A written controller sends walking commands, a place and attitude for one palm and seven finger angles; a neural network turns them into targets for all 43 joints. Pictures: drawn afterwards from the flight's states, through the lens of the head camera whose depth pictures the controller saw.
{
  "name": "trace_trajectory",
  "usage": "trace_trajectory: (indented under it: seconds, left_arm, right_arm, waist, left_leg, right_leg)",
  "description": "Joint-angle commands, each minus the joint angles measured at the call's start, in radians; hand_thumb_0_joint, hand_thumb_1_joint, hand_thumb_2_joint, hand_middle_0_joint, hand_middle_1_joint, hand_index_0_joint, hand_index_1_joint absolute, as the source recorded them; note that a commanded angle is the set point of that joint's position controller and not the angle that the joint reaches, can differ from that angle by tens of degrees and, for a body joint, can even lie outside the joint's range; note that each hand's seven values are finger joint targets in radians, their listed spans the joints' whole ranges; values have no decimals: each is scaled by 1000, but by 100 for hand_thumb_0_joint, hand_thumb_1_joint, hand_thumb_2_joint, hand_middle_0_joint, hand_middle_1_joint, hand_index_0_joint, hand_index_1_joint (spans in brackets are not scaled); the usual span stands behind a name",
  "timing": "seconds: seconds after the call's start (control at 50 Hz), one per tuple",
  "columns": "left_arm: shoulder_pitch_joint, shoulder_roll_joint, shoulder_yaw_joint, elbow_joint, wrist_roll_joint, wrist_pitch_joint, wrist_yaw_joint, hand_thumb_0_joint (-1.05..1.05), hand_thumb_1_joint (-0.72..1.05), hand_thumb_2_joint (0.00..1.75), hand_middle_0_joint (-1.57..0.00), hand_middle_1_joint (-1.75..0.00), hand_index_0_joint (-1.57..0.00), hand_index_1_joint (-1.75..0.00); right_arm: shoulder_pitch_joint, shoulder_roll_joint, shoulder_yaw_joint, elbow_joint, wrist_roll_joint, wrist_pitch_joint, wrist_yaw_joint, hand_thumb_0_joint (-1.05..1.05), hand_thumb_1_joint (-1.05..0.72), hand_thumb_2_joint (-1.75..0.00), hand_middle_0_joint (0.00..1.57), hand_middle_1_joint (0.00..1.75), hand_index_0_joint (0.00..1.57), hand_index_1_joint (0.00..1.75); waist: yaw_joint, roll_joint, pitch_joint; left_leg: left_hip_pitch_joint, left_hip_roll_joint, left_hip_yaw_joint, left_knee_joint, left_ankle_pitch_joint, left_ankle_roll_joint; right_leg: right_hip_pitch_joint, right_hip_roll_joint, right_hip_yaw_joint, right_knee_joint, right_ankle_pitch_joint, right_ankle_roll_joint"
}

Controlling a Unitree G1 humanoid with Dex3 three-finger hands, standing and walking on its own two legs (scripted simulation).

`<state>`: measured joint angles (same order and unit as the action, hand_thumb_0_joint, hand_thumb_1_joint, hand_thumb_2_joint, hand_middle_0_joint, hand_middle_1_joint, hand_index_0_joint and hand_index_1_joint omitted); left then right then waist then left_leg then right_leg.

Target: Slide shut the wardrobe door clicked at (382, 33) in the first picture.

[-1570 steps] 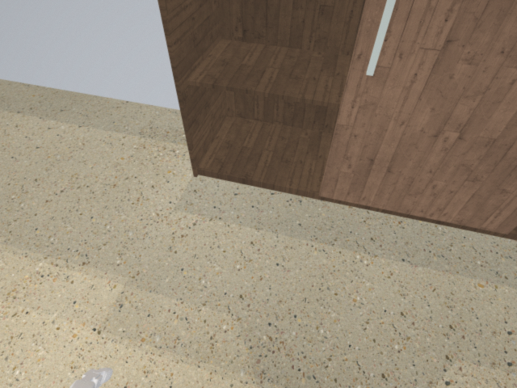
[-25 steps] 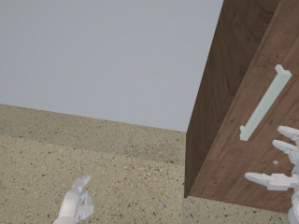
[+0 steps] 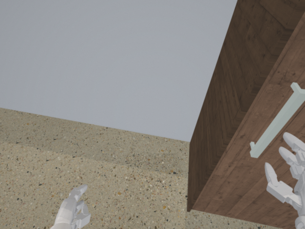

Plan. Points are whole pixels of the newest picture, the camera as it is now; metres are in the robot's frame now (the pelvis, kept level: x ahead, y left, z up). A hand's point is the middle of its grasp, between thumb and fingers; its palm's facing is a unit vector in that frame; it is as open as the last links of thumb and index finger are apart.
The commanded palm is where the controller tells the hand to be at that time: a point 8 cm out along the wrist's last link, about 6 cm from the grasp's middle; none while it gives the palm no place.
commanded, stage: draw the hand back to the body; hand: right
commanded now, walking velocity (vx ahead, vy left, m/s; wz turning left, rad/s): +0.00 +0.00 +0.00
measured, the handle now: (272, 124) +0.39 -0.36 +0.10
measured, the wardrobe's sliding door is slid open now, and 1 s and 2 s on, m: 0.00 0.00 0.00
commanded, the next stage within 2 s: step back with the hand held close in 0.38 s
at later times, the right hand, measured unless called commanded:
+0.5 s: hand (271, 186) +0.18 -0.23 +0.13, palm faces +0.39 +0.86 -0.33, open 7.4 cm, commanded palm +0.13 -0.29 +0.17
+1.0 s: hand out of the picture +0.14 -0.30 +0.16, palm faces +0.41 +0.76 -0.50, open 7.4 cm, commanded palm +0.08 -0.34 +0.17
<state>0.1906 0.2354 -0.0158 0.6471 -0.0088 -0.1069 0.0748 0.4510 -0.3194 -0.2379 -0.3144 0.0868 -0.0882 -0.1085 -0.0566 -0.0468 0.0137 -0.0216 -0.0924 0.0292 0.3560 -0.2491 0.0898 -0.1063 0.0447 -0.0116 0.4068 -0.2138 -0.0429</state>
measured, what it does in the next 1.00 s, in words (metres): shifts its weight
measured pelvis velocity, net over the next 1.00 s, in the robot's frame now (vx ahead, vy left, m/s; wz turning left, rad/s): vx -0.07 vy -0.04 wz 0.01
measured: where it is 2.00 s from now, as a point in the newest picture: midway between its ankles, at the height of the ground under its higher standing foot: outside the picture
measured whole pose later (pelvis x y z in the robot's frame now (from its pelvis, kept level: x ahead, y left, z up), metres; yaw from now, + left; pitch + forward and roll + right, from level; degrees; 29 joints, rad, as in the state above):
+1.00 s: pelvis -0.07 -0.04 -0.01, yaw +1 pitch +0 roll +0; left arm 0.20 0.21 -0.01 0.55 0.00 -0.03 0.08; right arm 0.53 -0.45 -0.42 -0.51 0.04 -0.14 -0.15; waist -0.02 0.00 0.02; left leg -0.33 -0.04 0.00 0.63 -0.36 0.01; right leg -0.34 0.08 -0.04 0.55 -0.21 -0.10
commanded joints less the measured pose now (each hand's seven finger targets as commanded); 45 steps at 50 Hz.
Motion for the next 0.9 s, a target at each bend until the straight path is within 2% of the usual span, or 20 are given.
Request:
trace_trajectory:
  seconds: [0.0,0.08,0.12,0.18,0.3,0.36,0.46,0.48,0.5,0.52,0.54,0.58,0.6,0.62,0.68,0.72,0.76,0.78,0.82,0.88]
  left_arm:
    - [-127,98,34,-163,1,-46,3,0,90,90,-20,-30,-20,-30]
    - [-130,93,39,-165,2,-30,8,0,90,90,-20,-30,-20,-30]
    - [-131,88,36,-164,2,-27,11,0,90,90,-20,-30,-20,-30]
    - [-136,90,34,-165,3,-28,12,0,90,90,-20,-30,-20,-30]
    - [-142,90,32,-163,5,-35,18,0,90,90,-20,-30,-20,-30]
    - [-143,87,36,-161,5,-33,19,0,90,90,-20,-30,-20,-30]
    - [-141,85,35,-157,3,-37,17,0,90,90,-20,-30,-20,-30]
    - [-152,95,43,-168,-4,-38,25,0,90,90,-20,-30,-20,-30]
    - [-131,102,40,-188,-4,-10,26,0,90,90,-20,-30,-20,-30]
    - [-115,84,41,-171,0,9,18,0,90,90,-20,-30,-20,-30]
    - [-112,82,41,-185,-5,18,12,0,90,90,-20,-30,-20,-30]
    - [-106,83,44,-194,-11,24,6,0,90,90,-20,-30,-20,-30]
    - [-91,85,40,-193,-15,25,4,0,90,90,-20,-30,-20,-30]
    - [-78,94,42,-192,-18,28,3,0,90,90,-20,-30,-20,-30]
    - [-71,114,45,-192,-21,33,8,0,90,90,-20,-30,-20,-30]
    - [-75,134,52,-213,-20,39,19,0,90,90,-20,-30,-20,-30]
    - [-81,131,54,-236,-18,52,27,0,90,90,-20,-30,-20,-30]
    - [-93,133,51,-240,-14,57,31,0,90,90,-20,-30,-20,-30]
    - [-89,124,54,-255,-9,54,28,0,90,90,-20,-30,-20,-30]
    - [-75,124,62,-248,7,38,21,0,90,90,-20,-30,-20,-30]
  right_arm:
    - [-59,-173,-120,-225,4,-64,-8,0,-90,-90,20,30,20,30]
    - [-64,-168,-126,-210,8,-58,-6,0,-90,-90,20,30,20,30]
    - [-77,-168,-125,-217,6,-60,-8,0,-90,-90,20,30,20,30]
    - [-94,-164,-113,-234,3,-61,-9,0,-90,-90,20,30,20,30]
    - [-100,-175,-119,-224,3,-67,-16,0,-90,-90,20,30,20,30]
    - [-78,-175,-127,-217,3,-69,-17,0,-90,-90,20,30,20,30]
    - [-72,-166,-119,-223,0,-75,-18,0,-90,-90,20,30,20,30]
    - [-169,-411,-364,-385,17,-92,-50,0,-90,-90,20,30,20,30]
    - [-151,-395,-367,-366,-5,-108,-48,0,-90,-90,20,30,20,30]
    - [-75,-334,-328,-301,-17,-105,-43,0,-90,-90,20,30,20,30]
    - [-39,-281,-283,-259,-19,-97,-37,0,-90,-90,20,30,20,30]
    - [-6,-226,-240,-245,-23,-112,-31,0,-90,-90,20,30,20,30]
    - [25,-228,-236,-234,-28,-117,-34,0,-90,-90,20,30,20,30]
    - [40,-211,-215,-226,-29,-118,-35,0,-90,-90,20,30,20,30]
    - [21,-210,-191,-262,-30,-117,-46,0,-90,-90,20,30,20,30]
    - [17,-260,-233,-323,-36,-115,-59,0,-90,-90,20,30,20,30]
    - [25,-299,-283,-374,-40,-109,-68,0,-90,-90,20,30,20,30]
    - [10,-331,-308,-415,-38,-112,-69,0,-90,-90,20,30,20,30]
    - [32,-316,-315,-435,-38,-115,-67,0,-90,-90,20,30,20,30]
    - [50,-307,-330,-437,-38,-119,-65,0,-90,-90,20,30,20,30]
  waist:
    - [0,22,-56]
    - [2,44,-44]
    - [4,5,-56]
    - [5,-6,-66]
    - [3,47,-43]
    - [-2,42,-55]
    - [-1,-15,-56]
    - [-24,-41,-127]
    - [33,59,31]
    - [35,133,-15]
    - [35,150,-12]
    - [34,111,-70]
    - [32,68,-109]
    - [37,29,-107]
    - [49,-2,-118]
    - [42,0,-142]
    - [38,2,-201]
    - [33,-34,-214]
    - [29,-47,-203]
    - [24,-107,-195]
  left_leg:
    - [-68,98,-66,-67,293,-85]
    - [-79,101,-75,-75,264,-88]
    - [-76,108,-83,-74,277,-92]
    - [-74,107,-84,-74,286,-92]
    - [-90,113,-91,-94,228,-98]
    - [-79,115,-94,-88,241,-101]
    - [-79,111,-87,-87,232,-94]
    - [-39,114,-106,-105,220,-88]
    - [-233,191,-193,-128,299,-105]
    - [-239,241,-200,-115,341,-105]
    - [-237,265,-221,-116,382,-108]
    - [-152,310,-241,-65,530,-104]
    - [-113,329,-242,-29,570,-96]
    - [-123,335,-238,-10,556,-90]
    - [-185,298,-189,37,449,-97]
    - [-203,224,-130,95,404,-116]
    - [-160,178,-113,163,459,-115]
    - [-155,165,-110,190,380,-104]
    - [-153,129,-102,225,134,-83]
    - [-163,102,-89,288,-83,-81]
  right_leg:
    - [50,-56,35,-25,234,3]
    - [40,-53,30,-19,199,0]
    - [49,-51,25,-14,194,-2]
    - [56,-48,27,-8,201,-2]
    - [45,-46,34,-15,157,-5]
    - [47,-45,30,-13,158,-6]
    - [54,-45,27,-15,167,-2]
    - [54,-47,38,-4,172,4]
    - [-36,-74,83,90,145,-12]
    - [-48,-68,72,150,92,-8]
    - [-82,-50,65,197,26,-6]
    - [-195,-44,55,263,-63,-2]
    - [-224,-55,58,275,-78,-1]
    - [-234,-65,61,271,-80,0]
    - [-155,-88,62,163,49,1]
    - [-101,-132,95,99,266,-11]
    - [-99,-173,151,103,435,-23]
    - [-115,-189,178,79,442,-26]
    - [-158,-228,231,18,424,-40]
    - [-207,-269,270,-39,377,-60]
